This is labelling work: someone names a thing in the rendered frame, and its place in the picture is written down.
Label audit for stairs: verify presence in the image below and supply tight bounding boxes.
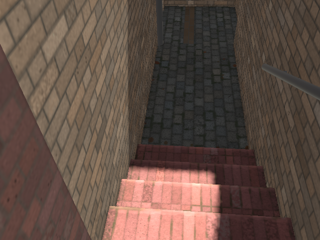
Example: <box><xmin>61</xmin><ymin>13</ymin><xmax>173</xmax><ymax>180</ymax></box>
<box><xmin>102</xmin><ymin>144</ymin><xmax>296</xmax><ymax>240</ymax></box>

